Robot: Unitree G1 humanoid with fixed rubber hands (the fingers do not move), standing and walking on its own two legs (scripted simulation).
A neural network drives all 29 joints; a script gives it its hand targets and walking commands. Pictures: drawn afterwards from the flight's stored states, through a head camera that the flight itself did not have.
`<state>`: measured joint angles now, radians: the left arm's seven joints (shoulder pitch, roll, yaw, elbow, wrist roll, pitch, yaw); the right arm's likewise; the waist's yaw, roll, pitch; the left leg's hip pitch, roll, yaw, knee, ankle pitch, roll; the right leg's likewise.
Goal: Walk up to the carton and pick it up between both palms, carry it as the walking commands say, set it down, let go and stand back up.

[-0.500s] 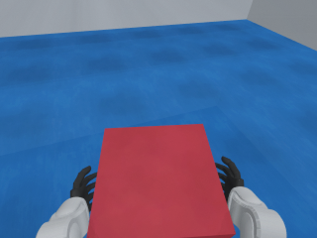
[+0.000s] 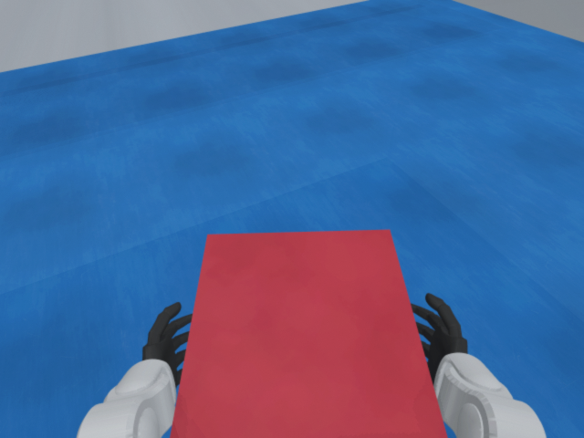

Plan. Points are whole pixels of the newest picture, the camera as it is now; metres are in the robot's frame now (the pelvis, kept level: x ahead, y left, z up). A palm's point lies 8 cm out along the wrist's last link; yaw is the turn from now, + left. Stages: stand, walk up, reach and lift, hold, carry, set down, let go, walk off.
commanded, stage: carry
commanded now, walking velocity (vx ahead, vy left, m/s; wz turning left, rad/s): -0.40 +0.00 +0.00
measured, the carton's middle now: (301, 360) +0.25 -0.01 +0.00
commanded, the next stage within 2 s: none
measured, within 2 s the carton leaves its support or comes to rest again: neither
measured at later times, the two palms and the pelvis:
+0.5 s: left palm out of the picture -0.07 +0.22 +0.07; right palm out of the picture -0.03 -0.11 +0.09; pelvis -0.26 +0.02 +0.01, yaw +7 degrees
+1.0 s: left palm out of the picture -0.29 +0.14 +0.08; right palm out of the picture -0.30 -0.19 +0.08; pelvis -0.52 -0.01 +0.00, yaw -1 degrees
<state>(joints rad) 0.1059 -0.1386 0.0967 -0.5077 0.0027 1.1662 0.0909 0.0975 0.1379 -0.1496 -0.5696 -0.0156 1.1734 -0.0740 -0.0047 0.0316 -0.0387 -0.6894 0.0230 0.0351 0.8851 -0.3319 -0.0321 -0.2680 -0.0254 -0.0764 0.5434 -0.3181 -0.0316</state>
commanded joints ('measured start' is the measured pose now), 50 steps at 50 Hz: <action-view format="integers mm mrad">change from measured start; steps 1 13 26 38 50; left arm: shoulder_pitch -471 -378 -513 -444 -422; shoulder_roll -784 -597 -815 -746 -748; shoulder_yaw -709 -655 -760 -756 -698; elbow -240 -207 -211 -180 -240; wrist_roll -229 -203 -257 -253 -212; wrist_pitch -69 -14 -48 22 -78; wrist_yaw -128 -118 -109 -74 -125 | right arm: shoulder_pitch -535 -397 -483 -373 -506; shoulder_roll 821 695 779 675 809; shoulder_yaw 858 802 743 697 865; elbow -136 -65 -156 -106 -142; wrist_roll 295 238 275 206 297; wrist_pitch -57 12 -63 -6 -61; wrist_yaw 122 68 132 99 114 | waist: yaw -4 12 4 -3 -7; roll -115 -291 121 183 -162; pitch -118 -236 -154 -327 -181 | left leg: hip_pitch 50 255 346 586 66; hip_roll -23 -63 206 310 -20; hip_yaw -97 60 26 -236 -15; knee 474 -68 -501 -578 438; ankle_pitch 5 -208 242 503 -11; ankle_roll -3 -14 97 149 -18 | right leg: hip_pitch -118 114 -353 -118 2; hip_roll -246 -282 47 45 -239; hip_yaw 8 254 94 7 18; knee -165 -248 845 123 -105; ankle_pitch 327 318 -2 -201 449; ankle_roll -82 -82 56 32 -72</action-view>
